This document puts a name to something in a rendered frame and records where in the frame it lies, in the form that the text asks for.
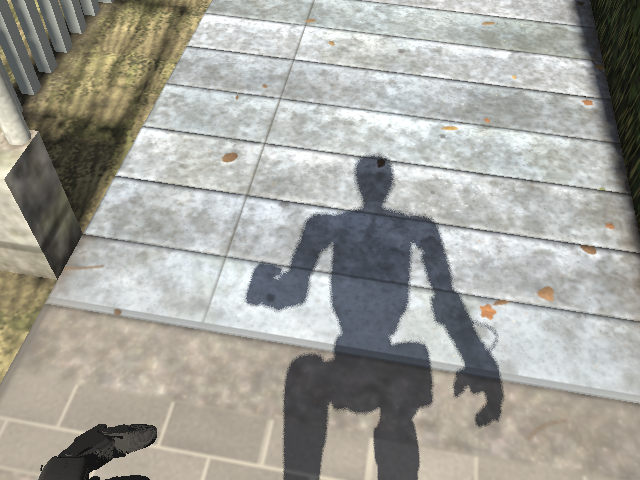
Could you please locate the robot left hand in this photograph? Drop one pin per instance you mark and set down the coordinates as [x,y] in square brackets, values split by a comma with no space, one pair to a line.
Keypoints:
[96,447]

